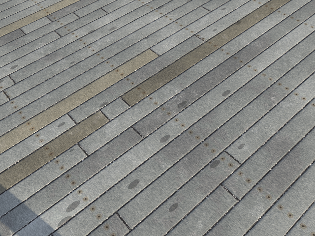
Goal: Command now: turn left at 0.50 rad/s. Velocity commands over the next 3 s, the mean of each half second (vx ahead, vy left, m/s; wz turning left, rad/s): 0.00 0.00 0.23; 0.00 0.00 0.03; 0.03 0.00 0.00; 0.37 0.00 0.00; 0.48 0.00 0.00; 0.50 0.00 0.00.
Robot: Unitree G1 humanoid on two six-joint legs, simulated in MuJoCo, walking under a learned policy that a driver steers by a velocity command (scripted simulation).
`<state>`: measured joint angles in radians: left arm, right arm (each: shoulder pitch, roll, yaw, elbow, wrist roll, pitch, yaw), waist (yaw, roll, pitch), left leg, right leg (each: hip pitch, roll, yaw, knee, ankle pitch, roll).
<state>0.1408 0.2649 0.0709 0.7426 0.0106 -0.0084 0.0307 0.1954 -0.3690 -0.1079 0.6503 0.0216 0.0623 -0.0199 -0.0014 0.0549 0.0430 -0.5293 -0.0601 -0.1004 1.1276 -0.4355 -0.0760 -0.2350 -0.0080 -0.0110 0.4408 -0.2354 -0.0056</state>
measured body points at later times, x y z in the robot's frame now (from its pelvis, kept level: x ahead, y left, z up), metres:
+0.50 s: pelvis +0.00 +0.04 +0.00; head +0.01 +0.05 +0.44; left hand +0.08 +0.34 -0.12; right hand +0.19 -0.18 -0.10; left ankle -0.01 +0.15 -0.74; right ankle -0.01 -0.10 -0.73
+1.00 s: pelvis +0.00 +0.03 +0.00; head +0.01 +0.02 +0.45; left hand +0.06 +0.29 -0.14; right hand +0.11 -0.23 -0.14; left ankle -0.01 +0.15 -0.74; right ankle +0.00 -0.10 -0.74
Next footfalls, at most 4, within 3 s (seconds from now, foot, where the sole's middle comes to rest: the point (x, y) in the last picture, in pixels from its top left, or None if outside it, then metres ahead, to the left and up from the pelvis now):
0.22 left None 0.03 0.15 -0.78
0.52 right None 0.04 -0.10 -0.78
2.06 right None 0.43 -0.06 -0.78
2.64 left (132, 176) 0.73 0.19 -0.78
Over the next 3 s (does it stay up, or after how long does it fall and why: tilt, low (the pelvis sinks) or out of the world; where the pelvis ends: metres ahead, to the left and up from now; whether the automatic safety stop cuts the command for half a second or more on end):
stays up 0.75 0.10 0.01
